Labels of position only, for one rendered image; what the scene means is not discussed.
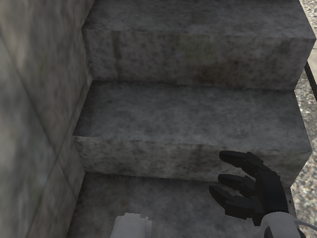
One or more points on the right robot hand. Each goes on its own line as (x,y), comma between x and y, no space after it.
(259,198)

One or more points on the robot right forearm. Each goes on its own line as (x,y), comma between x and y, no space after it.
(280,225)

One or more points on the robot left thigh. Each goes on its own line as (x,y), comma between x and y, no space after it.
(131,225)

